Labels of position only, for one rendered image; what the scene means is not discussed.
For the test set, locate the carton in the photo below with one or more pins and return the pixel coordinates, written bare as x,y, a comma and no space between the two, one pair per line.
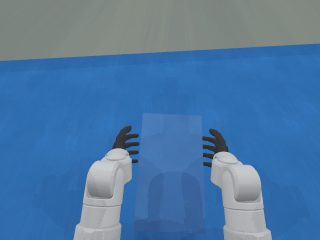
170,194

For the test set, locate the right robot forearm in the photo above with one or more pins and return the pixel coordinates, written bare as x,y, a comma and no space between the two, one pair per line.
242,198

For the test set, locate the left robot forearm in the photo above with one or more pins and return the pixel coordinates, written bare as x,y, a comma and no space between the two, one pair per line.
103,196

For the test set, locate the robot left hand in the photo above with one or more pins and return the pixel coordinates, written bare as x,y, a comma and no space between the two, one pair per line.
121,139

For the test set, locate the robot right hand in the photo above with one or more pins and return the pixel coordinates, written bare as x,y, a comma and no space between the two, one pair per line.
218,141

